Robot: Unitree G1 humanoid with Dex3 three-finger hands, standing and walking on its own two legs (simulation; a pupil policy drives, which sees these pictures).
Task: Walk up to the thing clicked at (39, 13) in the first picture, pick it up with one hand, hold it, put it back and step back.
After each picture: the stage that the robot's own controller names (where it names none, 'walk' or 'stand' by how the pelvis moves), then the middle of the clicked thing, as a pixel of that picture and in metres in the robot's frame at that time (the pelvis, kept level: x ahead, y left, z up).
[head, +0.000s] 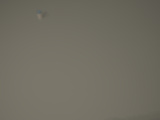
stand; (39, 14) +1.99 +0.66 -0.72
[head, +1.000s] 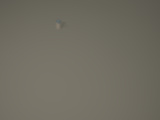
walk; (58, 24) +1.90 +0.32 -0.69
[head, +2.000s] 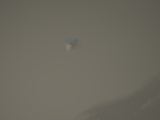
walk; (69, 44) +1.27 +0.14 -0.71
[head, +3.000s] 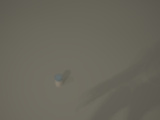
walk; (58, 80) +0.81 +0.20 -0.71
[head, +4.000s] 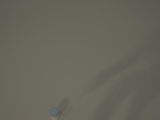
walk; (54, 114) +0.50 +0.21 -0.71
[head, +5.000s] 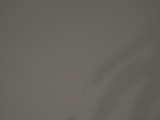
stand; out of the picture +0.31 +0.22 -0.70
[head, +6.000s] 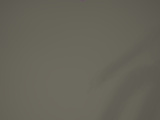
stand; out of the picture +0.30 +0.19 -0.72
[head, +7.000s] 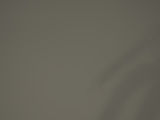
stand; out of the picture +0.30 +0.20 -0.73
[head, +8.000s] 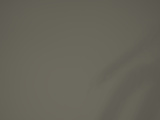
stand; out of the picture +0.29 +0.20 -0.73
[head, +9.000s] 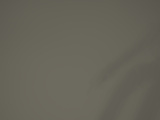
stand; out of the picture +0.28 +0.20 -0.73
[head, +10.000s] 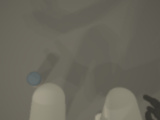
go down; (35, 80) +0.35 +0.23 -0.39
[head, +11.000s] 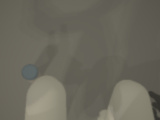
go down; (32, 74) +0.36 +0.25 -0.30
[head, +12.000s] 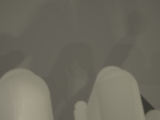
close in; out of the picture +0.34 +0.27 -0.22
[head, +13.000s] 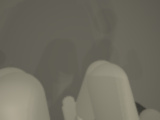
close; out of the picture +0.34 +0.28 -0.21
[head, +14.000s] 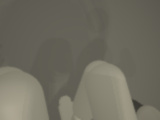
close; out of the picture +0.34 +0.28 -0.21
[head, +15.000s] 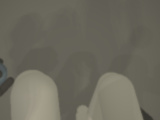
lift; out of the picture +0.31 +0.27 -0.15
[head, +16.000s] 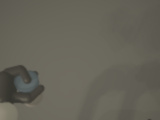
lift; (30, 89) +0.32 +0.19 +0.01
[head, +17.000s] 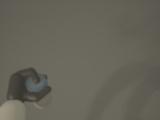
hold; (39, 91) +0.32 +0.17 +0.00
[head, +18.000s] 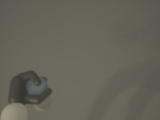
hold; (40, 94) +0.32 +0.17 -0.01
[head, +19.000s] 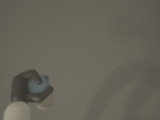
crouch; (42, 93) +0.32 +0.16 -0.02
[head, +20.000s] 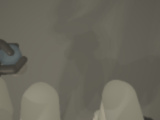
lower; (14, 61) +0.40 +0.23 -0.11
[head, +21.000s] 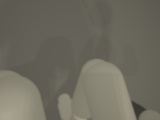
lower; out of the picture +0.38 +0.30 -0.21
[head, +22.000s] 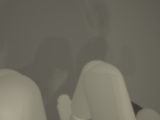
lower; out of the picture +0.37 +0.30 -0.22
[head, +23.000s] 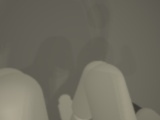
lower; out of the picture +0.36 +0.30 -0.22
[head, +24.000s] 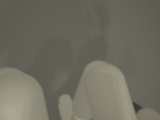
lower; out of the picture +0.36 +0.30 -0.22
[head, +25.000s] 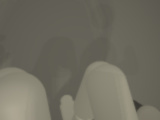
open; out of the picture +0.35 +0.29 -0.22
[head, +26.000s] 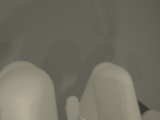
stand; out of the picture +0.35 +0.27 -0.22
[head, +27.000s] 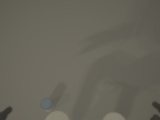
stand; (47, 105) +0.35 +0.22 -0.53
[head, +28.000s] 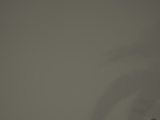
stand; out of the picture +0.32 +0.21 -0.66
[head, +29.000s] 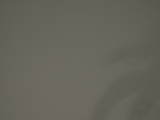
stand; out of the picture +0.32 +0.21 -0.67
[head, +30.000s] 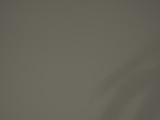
stand; out of the picture +0.35 +0.20 -0.72
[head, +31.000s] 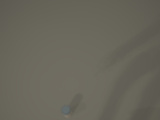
walk; (67, 111) +0.40 +0.21 -0.70
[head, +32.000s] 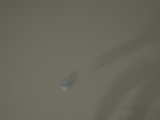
walk; (65, 85) +0.65 +0.19 -0.70
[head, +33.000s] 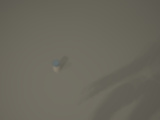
stand; (56, 66) +0.90 +0.27 -0.70
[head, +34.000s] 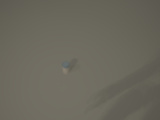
stand; (66, 67) +0.91 +0.20 -0.72
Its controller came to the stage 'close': yes
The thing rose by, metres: 0.71
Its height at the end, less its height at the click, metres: +0.00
